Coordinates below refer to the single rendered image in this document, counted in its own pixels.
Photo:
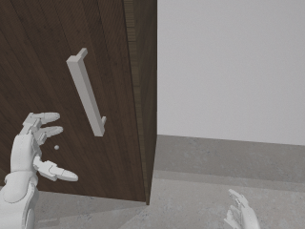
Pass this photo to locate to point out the handle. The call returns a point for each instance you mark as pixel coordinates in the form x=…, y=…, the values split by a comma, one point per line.
x=83, y=86

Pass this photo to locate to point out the robot left forearm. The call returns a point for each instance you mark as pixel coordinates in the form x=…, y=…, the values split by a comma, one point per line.
x=18, y=199

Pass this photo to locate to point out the robot left hand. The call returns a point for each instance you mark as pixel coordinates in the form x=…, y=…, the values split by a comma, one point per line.
x=26, y=146

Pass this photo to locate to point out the robot right hand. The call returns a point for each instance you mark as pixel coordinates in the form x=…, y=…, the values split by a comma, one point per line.
x=245, y=216

